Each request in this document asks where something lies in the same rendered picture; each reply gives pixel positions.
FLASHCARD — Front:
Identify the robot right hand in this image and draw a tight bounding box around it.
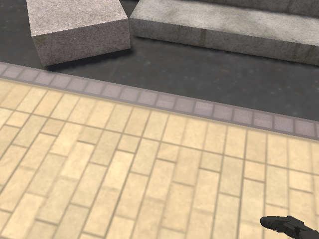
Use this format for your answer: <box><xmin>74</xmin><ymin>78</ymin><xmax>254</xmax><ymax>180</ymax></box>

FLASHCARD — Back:
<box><xmin>260</xmin><ymin>215</ymin><xmax>319</xmax><ymax>239</ymax></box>

